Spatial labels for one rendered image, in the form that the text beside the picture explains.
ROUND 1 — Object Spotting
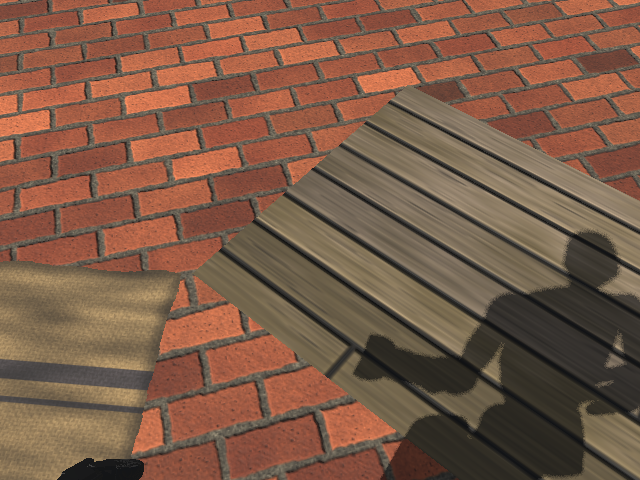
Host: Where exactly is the left robot hand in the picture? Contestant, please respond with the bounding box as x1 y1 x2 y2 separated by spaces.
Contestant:
57 458 144 480

